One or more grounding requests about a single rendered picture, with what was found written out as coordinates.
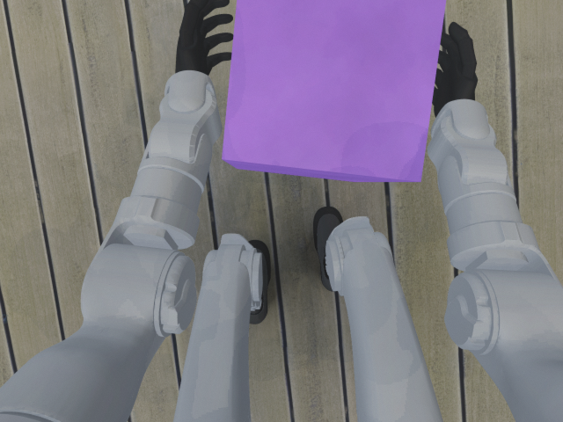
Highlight robot left forearm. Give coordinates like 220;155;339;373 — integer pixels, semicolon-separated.
81;70;223;317

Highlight left robot upper arm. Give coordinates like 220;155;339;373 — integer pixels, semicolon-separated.
0;244;197;422

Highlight right robot hand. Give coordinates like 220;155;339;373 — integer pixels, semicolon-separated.
432;22;478;117

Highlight carton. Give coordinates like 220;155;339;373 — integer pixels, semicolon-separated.
222;0;446;182

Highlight robot right forearm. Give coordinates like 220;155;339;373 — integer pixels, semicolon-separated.
428;99;563;288

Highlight right robot upper arm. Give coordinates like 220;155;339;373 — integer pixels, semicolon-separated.
444;269;563;422

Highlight left robot foot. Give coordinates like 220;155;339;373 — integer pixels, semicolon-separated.
249;240;271;324

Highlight right robot shin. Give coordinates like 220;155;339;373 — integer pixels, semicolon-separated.
325;216;393;276

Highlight left robot hand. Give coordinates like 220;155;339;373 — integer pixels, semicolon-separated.
175;0;233;75

